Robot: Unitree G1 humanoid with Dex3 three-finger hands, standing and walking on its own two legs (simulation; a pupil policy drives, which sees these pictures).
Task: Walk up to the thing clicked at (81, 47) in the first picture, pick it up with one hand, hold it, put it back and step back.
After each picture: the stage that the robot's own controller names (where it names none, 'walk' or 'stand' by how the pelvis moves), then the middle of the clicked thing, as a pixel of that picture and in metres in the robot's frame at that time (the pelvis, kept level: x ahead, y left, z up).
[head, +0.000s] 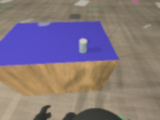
stand; (83, 46) +0.62 +0.09 +0.03
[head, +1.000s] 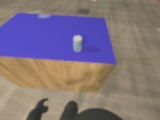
sink last; (77, 43) +0.57 +0.14 +0.06
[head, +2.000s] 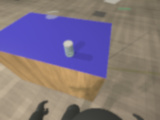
stand; (69, 49) +0.50 +0.20 +0.06
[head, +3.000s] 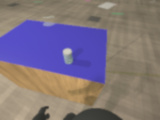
stand; (68, 56) +0.48 +0.20 +0.03
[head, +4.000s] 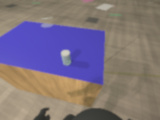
stand; (66, 57) +0.47 +0.21 +0.02
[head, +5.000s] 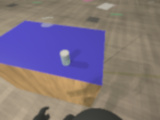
stand; (65, 58) +0.46 +0.22 +0.02
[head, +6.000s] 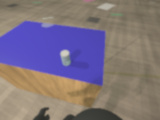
stand; (65, 58) +0.46 +0.22 +0.02
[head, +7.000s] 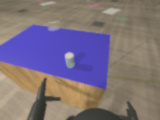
rise first; (69, 60) +0.45 +0.20 +0.03
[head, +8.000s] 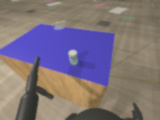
go down; (73, 57) +0.48 +0.19 +0.03
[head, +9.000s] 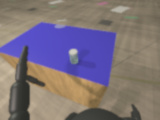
go down; (73, 56) +0.49 +0.19 +0.03
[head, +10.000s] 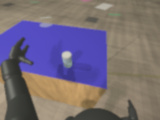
go down; (67, 59) +0.45 +0.18 +0.04
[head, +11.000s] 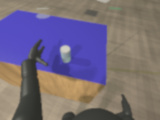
close in; (65, 54) +0.46 +0.18 +0.05
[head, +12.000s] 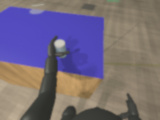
close; (60, 49) +0.48 +0.20 +0.08
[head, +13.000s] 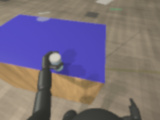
lift; (56, 62) +0.37 +0.23 +0.07
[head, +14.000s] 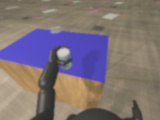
lift; (65, 59) +0.33 +0.17 +0.19
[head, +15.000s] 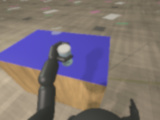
hold; (65, 55) +0.33 +0.17 +0.22
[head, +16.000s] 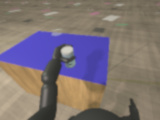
hold; (68, 57) +0.34 +0.15 +0.20
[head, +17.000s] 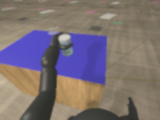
crouch; (66, 45) +0.40 +0.17 +0.24
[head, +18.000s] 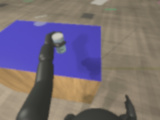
lower; (59, 43) +0.48 +0.19 +0.16
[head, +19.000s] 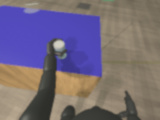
lower; (60, 50) +0.47 +0.18 +0.08
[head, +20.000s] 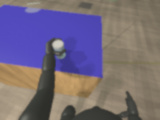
lower; (59, 50) +0.47 +0.19 +0.08
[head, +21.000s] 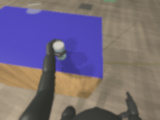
lower; (60, 51) +0.46 +0.19 +0.07
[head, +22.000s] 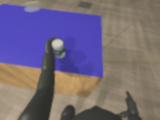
lower; (59, 49) +0.47 +0.20 +0.08
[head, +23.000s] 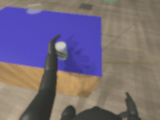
withdraw; (61, 51) +0.46 +0.18 +0.07
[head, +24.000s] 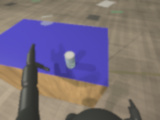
sink last; (70, 60) +0.43 +0.16 +0.05
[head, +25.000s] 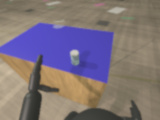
stand; (75, 57) +0.48 +0.18 +0.04
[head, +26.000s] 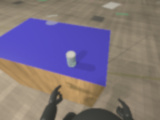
stand; (71, 59) +0.44 +0.17 +0.03
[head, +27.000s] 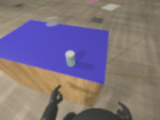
stand; (70, 58) +0.45 +0.18 +0.03
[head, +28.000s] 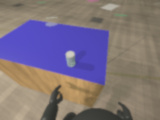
stand; (70, 59) +0.45 +0.18 +0.03
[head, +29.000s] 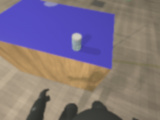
walk; (76, 42) +0.54 +0.13 +0.06
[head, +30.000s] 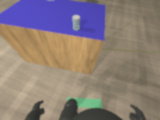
walk; (76, 23) +0.81 +0.19 +0.05
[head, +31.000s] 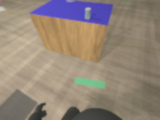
stand; (87, 13) +1.19 +0.13 +0.06
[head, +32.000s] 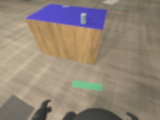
stand; (83, 18) +1.18 +0.15 +0.03
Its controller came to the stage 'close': yes
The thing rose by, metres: 0.23
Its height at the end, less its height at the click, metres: +0.00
